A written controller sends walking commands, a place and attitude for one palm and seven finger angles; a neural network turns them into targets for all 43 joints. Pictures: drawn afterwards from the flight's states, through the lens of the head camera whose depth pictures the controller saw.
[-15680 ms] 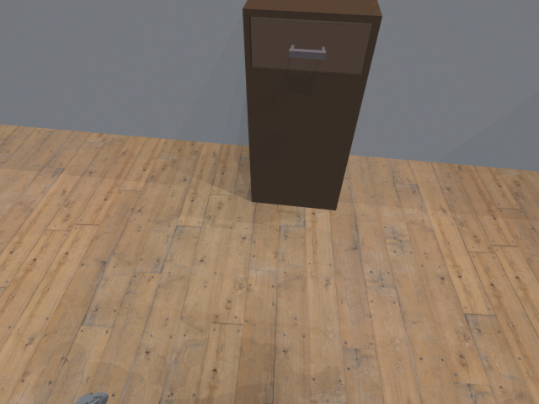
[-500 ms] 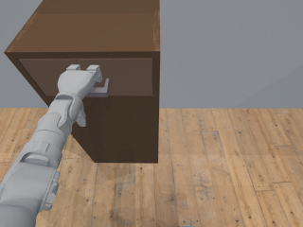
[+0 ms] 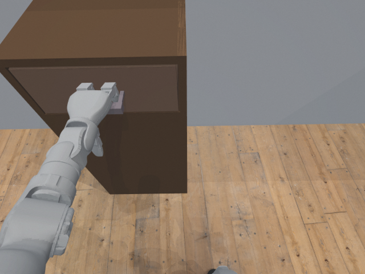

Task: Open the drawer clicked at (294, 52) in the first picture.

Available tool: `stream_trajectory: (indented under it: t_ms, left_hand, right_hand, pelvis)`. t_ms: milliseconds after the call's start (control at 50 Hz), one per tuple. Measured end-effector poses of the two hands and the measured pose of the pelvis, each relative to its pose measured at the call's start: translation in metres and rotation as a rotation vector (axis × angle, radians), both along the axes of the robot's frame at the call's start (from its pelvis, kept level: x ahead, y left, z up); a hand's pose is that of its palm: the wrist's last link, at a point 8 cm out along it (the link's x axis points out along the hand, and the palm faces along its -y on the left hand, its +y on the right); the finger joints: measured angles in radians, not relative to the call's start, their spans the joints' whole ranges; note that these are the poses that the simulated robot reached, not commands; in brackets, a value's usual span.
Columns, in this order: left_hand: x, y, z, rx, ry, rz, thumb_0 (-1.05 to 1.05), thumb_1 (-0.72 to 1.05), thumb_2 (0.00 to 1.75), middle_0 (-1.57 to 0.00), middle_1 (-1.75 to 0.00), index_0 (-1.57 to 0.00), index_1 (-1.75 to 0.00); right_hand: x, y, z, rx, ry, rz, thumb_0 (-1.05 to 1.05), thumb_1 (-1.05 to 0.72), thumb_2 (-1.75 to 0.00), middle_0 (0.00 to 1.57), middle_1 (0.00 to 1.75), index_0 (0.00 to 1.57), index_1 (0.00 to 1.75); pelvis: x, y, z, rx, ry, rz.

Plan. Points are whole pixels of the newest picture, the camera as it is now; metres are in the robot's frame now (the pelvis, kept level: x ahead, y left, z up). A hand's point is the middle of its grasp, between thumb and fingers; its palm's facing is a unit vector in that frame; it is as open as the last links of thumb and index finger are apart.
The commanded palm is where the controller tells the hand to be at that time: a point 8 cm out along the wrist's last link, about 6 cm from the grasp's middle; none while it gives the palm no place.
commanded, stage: lower the fingers behind the handle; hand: left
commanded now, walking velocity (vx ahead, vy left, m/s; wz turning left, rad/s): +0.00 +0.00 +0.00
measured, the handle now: (100, 101) +0.51 +0.20 +0.05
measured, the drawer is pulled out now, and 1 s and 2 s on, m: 0.00 0.00 0.01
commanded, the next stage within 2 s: close the thumb around the handle in 0.66 s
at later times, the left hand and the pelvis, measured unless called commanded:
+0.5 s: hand (98, 124) +0.46 +0.20 +0.02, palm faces -0.03 +0.00 -1.00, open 13.8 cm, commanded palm +0.44 +0.21 +0.08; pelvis -0.01 +0.00 -0.01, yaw +0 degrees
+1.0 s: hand (102, 123) +0.46 +0.19 +0.03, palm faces -0.02 +0.00 -1.00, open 12.2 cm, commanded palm +0.44 +0.20 +0.08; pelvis +0.00 +0.00 -0.01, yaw +0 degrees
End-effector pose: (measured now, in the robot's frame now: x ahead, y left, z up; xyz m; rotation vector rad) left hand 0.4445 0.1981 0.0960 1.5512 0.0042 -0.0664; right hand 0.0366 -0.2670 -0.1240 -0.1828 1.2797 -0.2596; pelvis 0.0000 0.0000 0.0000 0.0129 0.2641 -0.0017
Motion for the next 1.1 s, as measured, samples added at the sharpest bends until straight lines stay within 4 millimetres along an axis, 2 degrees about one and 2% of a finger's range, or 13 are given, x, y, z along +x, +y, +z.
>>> stream_trajectory:
  t_ms: [160, 300, 580, 820, 940, 1100]
  left_hand:
    - [-0.006, 0.008, -0.010, 0.023, -0.008, 0.052, 0.00, -0.49, 0.30, -0.31, -1.20, -0.32, -1.20]
    - [-0.003, 0.002, -0.015, 0.012, 0.008, 0.030, 0.00, -0.49, 0.30, -0.31, -1.20, -0.32, -1.20]
    - [-0.002, 0.006, -0.017, 0.024, -0.004, 0.051, 0.00, -0.49, 0.30, -0.31, -1.20, -0.32, -1.20]
    - [0.001, 0.002, -0.015, 0.009, -0.010, 0.023, 0.00, -0.48, 0.30, -0.31, -1.20, -0.32, -1.20]
    - [-0.002, -0.002, -0.017, 0.013, -0.019, 0.023, 0.00, -0.35, 0.36, -0.32, -1.22, -0.33, -1.21]
    - [0.000, -0.004, -0.015, 0.018, -0.014, 0.044, 0.00, 0.00, 0.51, -0.35, -1.26, -0.35, -1.25]
  right_hand:
    - [-0.002, -0.002, -0.005, 0.008, 0.021, 0.007, 0.00, -0.90, -0.89, 0.20, 0.30, 0.20, 0.30]
    - [-0.005, -0.003, -0.004, -0.007, 0.017, 0.006, 0.00, -0.90, -0.89, 0.20, 0.30, 0.20, 0.30]
    - [-0.015, 0.000, -0.009, 0.003, 0.042, -0.008, 0.00, -0.90, -0.89, 0.20, 0.30, 0.20, 0.30]
    - [-0.014, 0.001, -0.008, -0.001, 0.043, -0.008, 0.00, -0.90, -0.89, 0.20, 0.30, 0.20, 0.30]
    - [-0.010, 0.002, -0.009, 0.009, 0.040, -0.002, 0.00, -0.90, -0.89, 0.20, 0.30, 0.20, 0.30]
    - [-0.004, 0.003, -0.010, 0.016, 0.025, 0.003, 0.00, -0.90, -0.89, 0.20, 0.30, 0.20, 0.30]
  pelvis:
    - [-0.002, -0.001, -0.003, -0.002, 0.010, 0.007]
    - [-0.004, -0.001, -0.005, -0.002, 0.019, 0.009]
    - [-0.006, 0.001, -0.007, -0.002, 0.026, 0.006]
    - [-0.003, 0.003, -0.007, -0.004, 0.031, 0.005]
    - [-0.002, 0.003, -0.007, -0.004, 0.028, 0.007]
    - [-0.002, 0.001, -0.006, -0.002, 0.023, 0.006]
